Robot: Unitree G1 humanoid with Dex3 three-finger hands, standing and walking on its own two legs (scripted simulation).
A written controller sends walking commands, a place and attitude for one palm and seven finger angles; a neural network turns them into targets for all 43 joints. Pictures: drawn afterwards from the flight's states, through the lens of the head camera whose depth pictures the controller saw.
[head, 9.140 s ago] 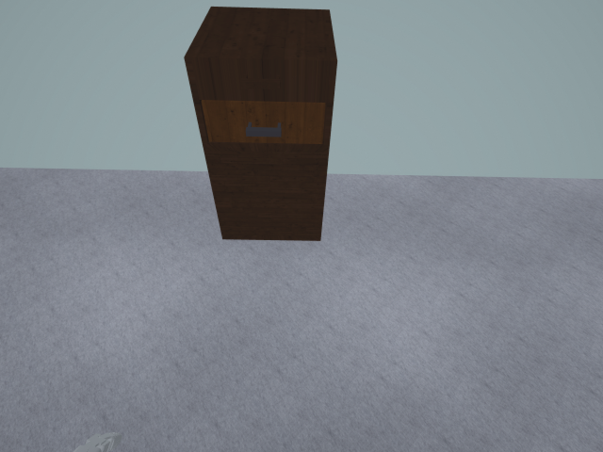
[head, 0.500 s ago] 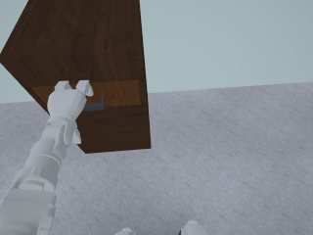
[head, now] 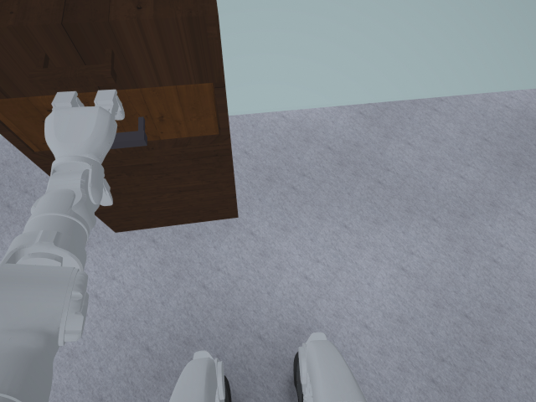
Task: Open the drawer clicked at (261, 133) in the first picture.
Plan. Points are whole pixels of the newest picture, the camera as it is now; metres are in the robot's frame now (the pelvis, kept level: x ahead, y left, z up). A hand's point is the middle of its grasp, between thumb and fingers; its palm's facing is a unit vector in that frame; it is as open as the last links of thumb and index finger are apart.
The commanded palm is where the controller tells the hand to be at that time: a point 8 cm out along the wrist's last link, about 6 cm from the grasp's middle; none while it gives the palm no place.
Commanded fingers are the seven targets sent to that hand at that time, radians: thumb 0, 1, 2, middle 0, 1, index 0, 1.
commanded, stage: move the hooked fingers above the handle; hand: left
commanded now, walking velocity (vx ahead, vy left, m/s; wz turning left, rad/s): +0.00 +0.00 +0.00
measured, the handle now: (116, 132) +0.61 +0.25 -0.09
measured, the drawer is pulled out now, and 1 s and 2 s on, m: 0.00 0.00 0.00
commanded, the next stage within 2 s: none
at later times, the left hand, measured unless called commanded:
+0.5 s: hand (99, 144) +0.54 +0.25 -0.04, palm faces -0.06 +0.03 -1.00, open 13.7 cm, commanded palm +0.53 +0.23 +0.01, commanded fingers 0.00 -0.50 0.30 -0.30 -1.20 -0.30 -1.20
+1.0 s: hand (106, 145) +0.54 +0.24 -0.04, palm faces -0.05 -0.01 -1.00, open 13.8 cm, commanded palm +0.54 +0.21 +0.01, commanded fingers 0.00 -0.50 0.30 -0.30 -1.20 -0.30 -1.20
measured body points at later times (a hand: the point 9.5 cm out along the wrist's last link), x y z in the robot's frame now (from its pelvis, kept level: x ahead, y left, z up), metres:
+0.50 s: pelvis -0.01 +0.00 -0.04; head +0.18 +0.00 +0.37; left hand +0.54 +0.24 +0.01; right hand -0.06 -0.26 -0.16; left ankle +0.00 +0.11 -0.65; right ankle +0.04 -0.15 -0.65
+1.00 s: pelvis -0.01 +0.00 -0.03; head +0.19 +0.01 +0.37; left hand +0.54 +0.24 +0.01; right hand -0.02 -0.28 -0.15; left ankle +0.00 +0.11 -0.65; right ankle +0.04 -0.15 -0.65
